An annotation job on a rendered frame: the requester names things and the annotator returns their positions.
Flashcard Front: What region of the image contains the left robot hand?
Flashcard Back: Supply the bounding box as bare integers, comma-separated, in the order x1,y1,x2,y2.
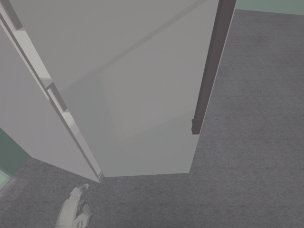
56,183,92,228

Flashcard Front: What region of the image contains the handle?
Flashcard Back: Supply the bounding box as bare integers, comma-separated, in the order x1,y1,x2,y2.
191,0,237,134

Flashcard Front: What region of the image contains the fridge door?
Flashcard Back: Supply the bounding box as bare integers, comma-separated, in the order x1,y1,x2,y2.
9,0,238,177

